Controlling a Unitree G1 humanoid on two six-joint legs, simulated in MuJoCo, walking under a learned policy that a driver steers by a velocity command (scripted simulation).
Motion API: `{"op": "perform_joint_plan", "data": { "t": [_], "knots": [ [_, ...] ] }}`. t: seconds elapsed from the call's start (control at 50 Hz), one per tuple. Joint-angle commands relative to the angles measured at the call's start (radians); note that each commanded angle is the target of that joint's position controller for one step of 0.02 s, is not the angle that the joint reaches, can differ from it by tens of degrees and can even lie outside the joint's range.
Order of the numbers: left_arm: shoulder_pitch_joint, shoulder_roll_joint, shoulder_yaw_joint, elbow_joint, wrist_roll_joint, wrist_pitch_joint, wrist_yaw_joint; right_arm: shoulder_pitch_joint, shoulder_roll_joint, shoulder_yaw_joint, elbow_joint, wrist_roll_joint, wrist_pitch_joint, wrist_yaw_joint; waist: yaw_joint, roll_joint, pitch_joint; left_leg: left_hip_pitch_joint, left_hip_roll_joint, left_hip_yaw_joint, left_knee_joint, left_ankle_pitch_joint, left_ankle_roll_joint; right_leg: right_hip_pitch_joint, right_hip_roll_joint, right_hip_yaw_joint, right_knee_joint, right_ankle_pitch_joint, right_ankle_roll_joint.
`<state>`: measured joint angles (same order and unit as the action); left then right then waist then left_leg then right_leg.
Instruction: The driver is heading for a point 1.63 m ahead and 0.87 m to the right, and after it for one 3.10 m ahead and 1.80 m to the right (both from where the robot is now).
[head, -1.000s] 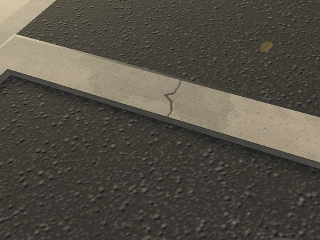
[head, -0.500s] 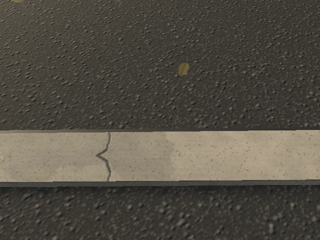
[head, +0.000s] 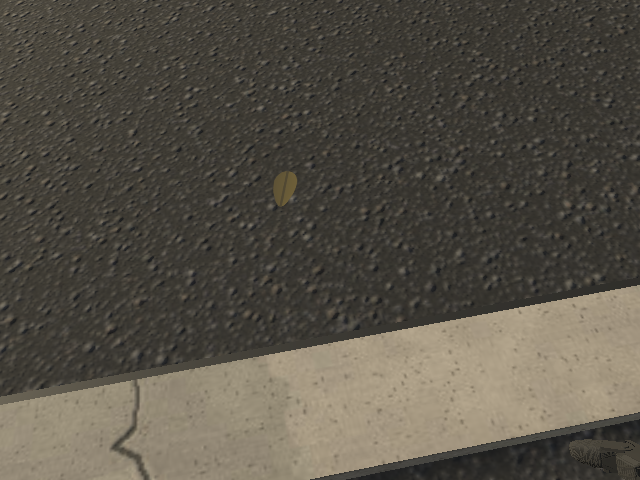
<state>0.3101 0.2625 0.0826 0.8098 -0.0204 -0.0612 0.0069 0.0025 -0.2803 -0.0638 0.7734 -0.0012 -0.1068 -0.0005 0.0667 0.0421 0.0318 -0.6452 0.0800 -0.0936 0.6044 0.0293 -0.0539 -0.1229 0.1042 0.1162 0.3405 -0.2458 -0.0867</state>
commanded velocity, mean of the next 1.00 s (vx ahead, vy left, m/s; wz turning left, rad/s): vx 0.50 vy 0.00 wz -0.59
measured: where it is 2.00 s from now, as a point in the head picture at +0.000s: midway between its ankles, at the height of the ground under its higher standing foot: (574, 283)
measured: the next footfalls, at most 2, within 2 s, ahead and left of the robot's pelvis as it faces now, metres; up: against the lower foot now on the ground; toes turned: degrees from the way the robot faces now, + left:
left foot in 0.12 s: +0.27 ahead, +0.14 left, +0.00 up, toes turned -8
right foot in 0.56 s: +0.42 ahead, -0.19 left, +0.00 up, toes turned -29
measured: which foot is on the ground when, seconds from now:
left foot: up 0.00-0.10, down 0.12-0.66, up 0.68-1.00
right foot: down 0.00-0.14, up 0.16-0.54, down 0.56-1.00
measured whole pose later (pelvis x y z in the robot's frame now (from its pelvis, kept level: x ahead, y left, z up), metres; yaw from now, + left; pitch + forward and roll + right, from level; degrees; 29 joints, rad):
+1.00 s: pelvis +0.52 -0.13 +0.00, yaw -37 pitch +3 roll +0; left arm 0.40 0.26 0.06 0.75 -0.02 -0.03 0.01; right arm 0.04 -0.23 0.01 0.60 -0.01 -0.09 0.01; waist 0.05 0.03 0.01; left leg -0.80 0.09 0.01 0.91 -0.15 -0.05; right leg -0.08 0.06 0.13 0.30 -0.27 -0.06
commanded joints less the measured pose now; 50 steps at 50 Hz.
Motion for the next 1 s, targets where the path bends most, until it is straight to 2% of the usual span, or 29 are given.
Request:
{"op": "perform_joint_plan", "data": {
  "t": [0.02,0.08,0.12,0.14,0.16,0.18,0.2,0.22,0.24,0.26,0.3,0.38,0.46,0.54,0.58,0.6,0.62,0.64,0.66,0.68,0.7,0.72,0.74,0.76,0.8,0.86,0.92,0.96,1.0],
  "knots": [
    [0.031,0.155,0.038,-0.045,-0.006,-0.003,0.008,-0.09,-0.075,-0.01,-0.085,0.012,-0.019,0.01,0.006,-0.144,-0.03,0.139,-0.066,0.038,-0.086,0.047,0.008,-0.064,-0.221,0.182,-0.041,0.177,-0.123],
    [0.023,0.159,0.04,-0.054,-0.001,0.008,0.017,-0.054,-0.116,-0.023,-0.086,0.011,-0.036,0.021,-0.029,-0.173,-0.04,0.197,-0.075,0.03,-0.129,-0.072,0.043,0.005,-0.254,0.268,0.057,0.197,-0.103],
    [-0.013,0.117,0.022,-0.079,0.005,0.01,0.016,0.142,-0.161,-0.048,-0.041,-0.005,-0.049,0.016,-0.136,-0.169,-0.149,0.485,-0.049,0.028,-0.167,-0.084,0.102,-0.048,-0.174,0.233,0.274,0.31,-0.051],
    [-0.004,0.059,-0.001,-0.106,0.023,0.006,0.014,0.312,-0.224,-0.062,-0.029,-0.018,-0.047,0.007,-0.192,-0.044,-0.308,0.766,0.141,-0.163,-0.141,-0.114,0.165,-0.198,-0.098,0.136,0.574,0.125,-0.007],
    [0.152,0.014,-0.014,-0.135,-0.015,-0.008,0.011,0.365,-0.282,-0.075,0.003,-0.029,-0.034,0.014,-0.1,0.317,-0.386,1.02,0.354,-0.674,-0.265,-0.325,0.329,-0.559,0.013,0.059,0.865,-0.379,0.045],
    [0.144,0.13,0.002,-0.103,-0.031,-0.006,0.014,0.332,-0.183,-0.055,-0.019,-0.004,-0.03,0.017,-0.124,0.194,-0.309,0.974,0.355,-0.713,-0.295,-0.543,0.312,-0.675,-0.078,0.092,0.998,-0.332,0.056],
    [0.036,0.179,0.015,-0.118,-0.022,0.001,0.013,0.283,-0.112,-0.036,-0.036,0.002,-0.021,0.011,-0.151,0.092,-0.186,0.851,0.309,-0.526,-0.307,-0.538,0.267,-0.701,-0.115,0.064,1.017,-0.235,0.061],
    [-0.022,0.169,0.016,-0.13,-0.008,0.006,0.014,0.232,-0.099,-0.028,-0.041,-0.006,-0.012,0.01,-0.133,0.021,-0.108,0.708,0.262,-0.388,-0.328,-0.414,0.241,-0.66,-0.153,0.032,0.99,-0.16,0.065],
    [-0.054,0.154,0.019,-0.143,0.003,0.007,0.011,0.204,-0.083,-0.022,-0.035,-0.013,-0.007,0.008,-0.113,0.023,-0.059,0.615,0.227,-0.304,-0.35,-0.316,0.234,-0.638,-0.179,0.03,0.947,-0.113,0.066],
    [-0.045,0.135,0.019,-0.147,-0.003,0.012,0.004,0.193,-0.07,-0.016,-0.031,-0.018,-0.007,0.005,-0.09,0.043,-0.043,0.555,0.194,-0.22,-0.376,-0.251,0.222,-0.593,-0.204,0.026,0.919,-0.085,0.063],
    [-0.037,0.092,0.011,-0.157,-0.011,0.024,-0.001,0.202,-0.077,-0.021,-0.016,-0.01,-0.014,0.004,-0.079,0.066,-0.035,0.518,0.179,-0.114,-0.418,-0.151,0.232,-0.577,-0.22,-0.003,0.875,-0.061,0.073],
    [-0.096,0.07,0.003,-0.202,-0.003,0.036,-0.006,0.232,-0.124,-0.039,0.001,-0.011,-0.013,-0.001,-0.085,0.028,-0.03,0.561,0.2,0.017,-0.439,0.032,0.256,-0.655,-0.23,-0.013,0.763,0.053,0.105],
    [-0.191,0.048,-0.008,-0.228,0.0,0.034,-0.027,0.253,-0.141,-0.04,0.004,-0.008,0.008,-0.009,-0.121,0.034,-0.007,0.586,0.167,0.167,-0.432,0.061,0.215,-0.611,-0.214,-0.084,0.565,0.23,0.102],
    [-0.304,0.038,-0.016,-0.281,-0.001,0.042,-0.052,0.31,-0.177,-0.047,0.017,0.006,0.032,-0.011,-0.155,0.033,0.043,0.676,0.215,0.211,-0.41,0.112,0.192,-0.602,-0.194,-0.146,0.431,0.195,0.066],
    [-0.317,0.053,-0.01,-0.299,-0.002,0.045,-0.061,0.31,-0.202,-0.055,0.016,0.022,0.049,-0.011,-0.139,0.046,0.045,0.721,0.218,0.253,-0.348,0.305,0.172,-0.551,-0.154,-0.201,0.36,0.075,0.036],
    [-0.321,0.082,0.003,-0.304,0.003,0.044,-0.062,0.345,-0.203,-0.055,0.017,0.022,0.06,-0.012,-0.138,0.027,0.017,0.762,0.195,0.281,-0.247,0.567,0.164,-0.49,-0.092,-0.262,0.348,-0.008,0.02],
    [-0.279,0.1,0.018,-0.298,0.005,0.044,-0.062,0.388,-0.221,-0.057,0.031,0.025,0.07,-0.015,-0.109,0.042,-0.043,0.766,0.191,0.29,-0.094,0.77,0.152,-0.362,-0.036,-0.304,0.305,-0.049,0.003],
    [-0.137,0.131,0.044,-0.262,0.004,0.047,-0.059,0.378,-0.246,-0.059,0.035,0.041,0.073,-0.018,-0.023,0.053,-0.128,0.708,0.181,0.298,0.081,0.841,0.129,-0.138,-0.005,-0.302,0.174,0.072,-0.031],
    [0.024,0.183,0.072,-0.215,0.002,0.055,-0.046,0.338,-0.233,-0.051,0.022,0.044,0.058,-0.018,0.066,0.058,-0.189,0.513,0.154,0.299,0.283,0.682,0.087,0.152,-0.04,-0.203,0.086,0.255,-0.076],
    [0.112,0.264,0.078,-0.172,-0.013,0.062,-0.025,0.334,-0.064,-0.003,-0.014,-0.031,0.037,-0.005,0.02,-0.178,-0.242,0.12,0.038,0.268,0.61,-0.49,0.045,0.481,-0.28,0.124,0.159,0.497,-0.132],
    [0.143,0.326,0.08,-0.211,0.018,0.041,-0.032,0.33,-0.068,0.015,-0.078,0.004,-0.003,0.002,0.03,-0.259,-0.442,-0.155,-0.085,0.092,0.919,-0.675,0.003,0.66,-0.529,0.637,0.069,0.423,-0.381],
    [0.189,0.246,0.067,-0.181,0.028,0.033,-0.029,0.194,-0.131,-0.006,-0.088,0.037,-0.028,0.003,0.104,-0.09,-0.384,-0.262,-0.032,0.016,0.966,-0.563,0.011,0.618,-0.47,0.51,0.033,0.42,-0.334],
    [0.174,0.205,0.054,-0.151,0.014,0.028,-0.025,0.157,-0.11,0.004,-0.108,0.042,-0.036,0.002,0.081,-0.115,-0.264,-0.317,-0.006,0.047,0.954,-0.514,0.029,0.525,-0.417,0.388,0.028,0.362,-0.29],
    [0.098,0.175,0.039,-0.16,0.006,0.024,-0.024,0.153,-0.099,0.008,-0.1,0.019,-0.037,-0.001,0.029,-0.045,-0.18,-0.294,0.027,0.056,0.924,-0.47,0.033,0.367,-0.367,0.312,0.008,0.313,-0.245],
    [0.004,0.122,0.011,-0.181,0.019,0.024,-0.019,0.171,-0.093,0.003,-0.12,0.012,-0.016,0.01,-0.053,-0.09,-0.076,-0.23,0.038,0.06,0.952,-0.435,0.033,0.112,-0.326,0.265,-0.063,0.275,-0.236],
    [-0.066,0.149,0.012,-0.179,0.004,0.023,-0.003,0.159,-0.041,0.029,-0.176,-0.011,0.009,0.016,-0.122,-0.085,-0.005,-0.214,0.055,0.088,0.828,-0.392,0.005,-0.143,-0.271,0.18,-0.135,0.235,-0.221],
    [-0.063,0.168,0.019,-0.168,0.012,0.017,0.014,0.054,-0.017,0.049,-0.221,-0.035,0.002,0.011,-0.095,-0.094,0.0,-0.018,0.017,0.15,0.488,-0.194,-0.015,-0.298,-0.182,0.063,-0.166,0.293,-0.174],
    [0.018,0.184,0.027,-0.143,-0.002,0.013,0.017,-0.02,-0.009,0.052,-0.249,-0.011,-0.001,0.008,-0.051,-0.13,-0.017,0.065,-0.021,0.148,0.286,-0.128,-0.011,-0.246,-0.206,0.102,-0.179,0.242,-0.162],
    [0.051,0.181,0.024,-0.124,-0.005,0.009,0.013,0.008,-0.063,0.034,-0.248,0.016,-0.001,0.011,-0.058,-0.172,-0.043,0.085,-0.038,0.125,0.159,-0.125,0.011,-0.085,-0.273,0.152,-0.144,0.24,-0.141]
  ]
}}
